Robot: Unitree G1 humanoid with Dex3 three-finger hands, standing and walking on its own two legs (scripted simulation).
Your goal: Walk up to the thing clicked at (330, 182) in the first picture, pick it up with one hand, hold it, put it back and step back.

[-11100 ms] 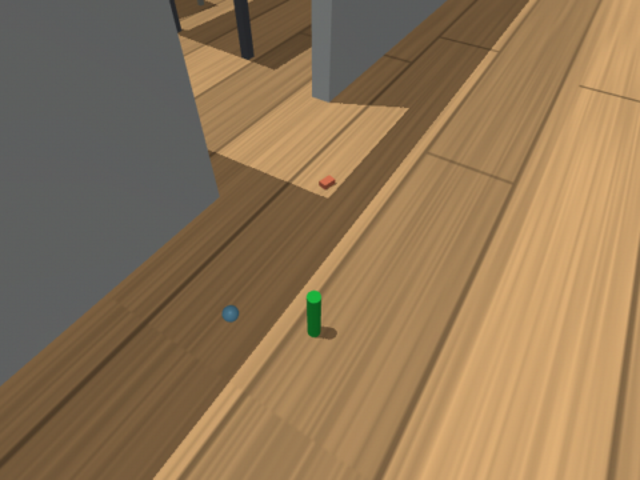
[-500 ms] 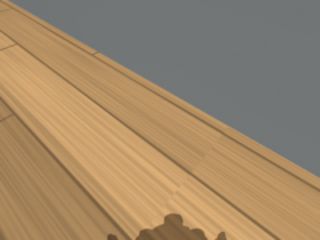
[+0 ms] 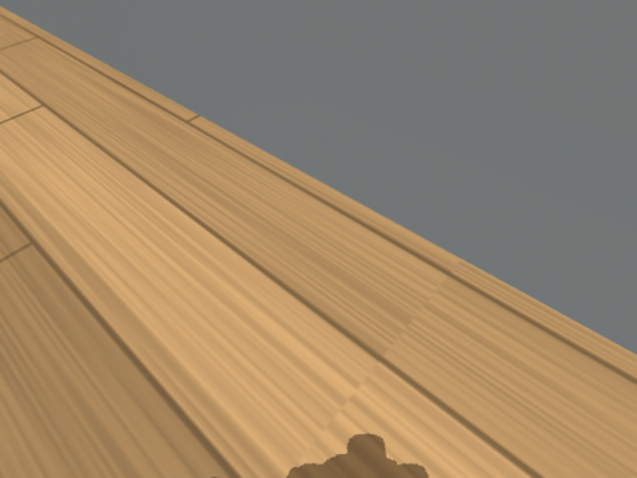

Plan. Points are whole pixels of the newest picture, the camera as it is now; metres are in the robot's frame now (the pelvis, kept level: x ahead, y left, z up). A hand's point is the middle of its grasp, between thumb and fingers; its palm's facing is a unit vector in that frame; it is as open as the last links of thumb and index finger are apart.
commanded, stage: walk up
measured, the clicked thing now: out of the picture +0.26 +1.42 -0.75
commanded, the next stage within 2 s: none
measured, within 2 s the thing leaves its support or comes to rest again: neither
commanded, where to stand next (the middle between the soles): +0.72 +0.07 m, yaw +2 degrees
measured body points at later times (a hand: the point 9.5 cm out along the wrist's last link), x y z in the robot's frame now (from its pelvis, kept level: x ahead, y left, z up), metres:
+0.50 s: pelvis +0.20 +0.04 +0.00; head +0.22 +0.06 +0.45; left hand +0.22 +0.36 -0.13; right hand +0.32 -0.26 -0.09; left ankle +0.25 +0.15 -0.73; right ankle +0.14 -0.11 -0.65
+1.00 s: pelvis +0.41 +0.02 +0.00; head +0.43 +0.00 +0.45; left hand +0.43 +0.35 -0.09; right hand +0.50 -0.29 -0.12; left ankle +0.46 +0.16 -0.69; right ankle +0.43 -0.10 -0.73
